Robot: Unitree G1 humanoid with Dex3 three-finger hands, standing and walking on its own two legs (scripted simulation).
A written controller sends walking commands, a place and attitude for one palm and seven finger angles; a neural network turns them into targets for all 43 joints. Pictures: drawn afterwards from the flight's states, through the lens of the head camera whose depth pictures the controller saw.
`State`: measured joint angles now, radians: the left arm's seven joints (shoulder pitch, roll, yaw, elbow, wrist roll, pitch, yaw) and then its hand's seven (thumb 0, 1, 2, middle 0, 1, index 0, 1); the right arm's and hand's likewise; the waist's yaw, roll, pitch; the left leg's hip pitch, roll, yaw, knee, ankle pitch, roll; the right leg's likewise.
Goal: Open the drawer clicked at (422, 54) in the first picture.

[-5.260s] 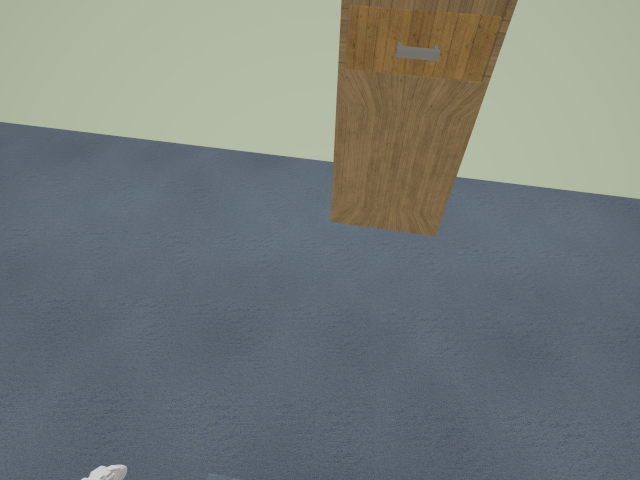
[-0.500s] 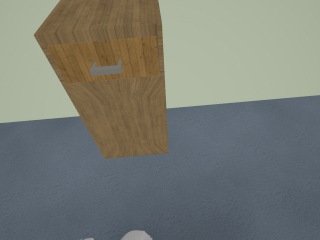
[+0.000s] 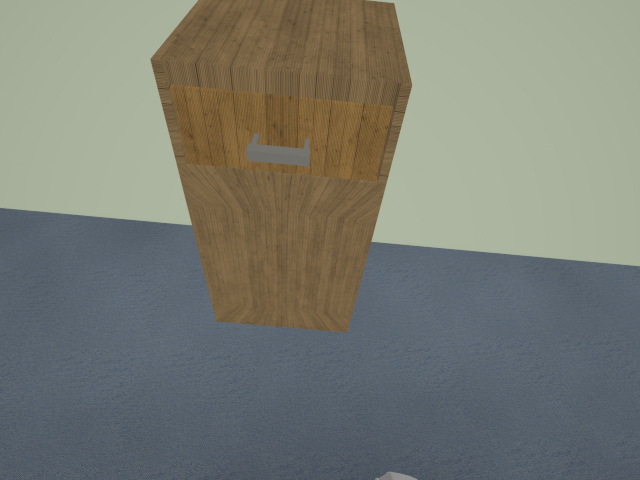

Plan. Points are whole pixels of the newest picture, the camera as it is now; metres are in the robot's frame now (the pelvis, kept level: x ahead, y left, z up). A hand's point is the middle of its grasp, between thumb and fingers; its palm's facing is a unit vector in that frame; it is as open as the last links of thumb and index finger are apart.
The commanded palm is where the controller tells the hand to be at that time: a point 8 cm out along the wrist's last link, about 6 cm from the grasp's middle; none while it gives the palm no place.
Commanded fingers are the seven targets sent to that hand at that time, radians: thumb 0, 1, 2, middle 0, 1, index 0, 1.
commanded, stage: take the last steps up to it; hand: left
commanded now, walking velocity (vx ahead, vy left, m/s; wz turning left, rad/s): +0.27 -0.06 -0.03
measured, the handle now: (280, 148) +0.70 +0.13 +0.01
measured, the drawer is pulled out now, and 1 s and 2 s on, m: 0.00 0.00 0.00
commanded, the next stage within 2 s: come to a stop and stand still in 0.32 s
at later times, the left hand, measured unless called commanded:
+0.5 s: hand (232, 439) +0.21 +0.14 -0.18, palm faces +0.04 -0.98 -0.21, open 7.2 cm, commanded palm none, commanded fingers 0.00 0.90 0.90 -0.20 -0.30 -0.20 -0.30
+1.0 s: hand (232, 464) +0.18 +0.13 -0.18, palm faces +0.03 -0.96 -0.29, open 7.3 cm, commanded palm none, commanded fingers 0.00 0.90 0.90 -0.20 -0.30 -0.20 -0.30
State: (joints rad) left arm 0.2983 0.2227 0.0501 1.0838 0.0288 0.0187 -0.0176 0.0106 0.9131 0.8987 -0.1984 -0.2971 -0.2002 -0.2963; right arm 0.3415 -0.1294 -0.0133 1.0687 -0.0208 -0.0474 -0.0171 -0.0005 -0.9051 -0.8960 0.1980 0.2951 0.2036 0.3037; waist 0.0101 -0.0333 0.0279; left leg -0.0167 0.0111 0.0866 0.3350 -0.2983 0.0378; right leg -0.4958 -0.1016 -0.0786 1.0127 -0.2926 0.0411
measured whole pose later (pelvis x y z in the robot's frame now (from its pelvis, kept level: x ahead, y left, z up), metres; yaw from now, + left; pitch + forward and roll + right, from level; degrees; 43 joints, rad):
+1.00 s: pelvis +0.14 -0.07 -0.02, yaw -1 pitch -3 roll +1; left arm 0.25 0.18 0.04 1.03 0.03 0.02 0.03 0.00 0.91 0.90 -0.20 -0.30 -0.20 -0.30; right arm 0.14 -0.19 -0.06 1.02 -0.01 0.05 -0.01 0.00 -0.91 -0.90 0.20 0.30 0.20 0.30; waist 0.01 0.04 0.06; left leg -0.37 0.08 0.08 0.59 -0.26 -0.02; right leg -0.24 -0.05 -0.06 0.61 -0.33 0.00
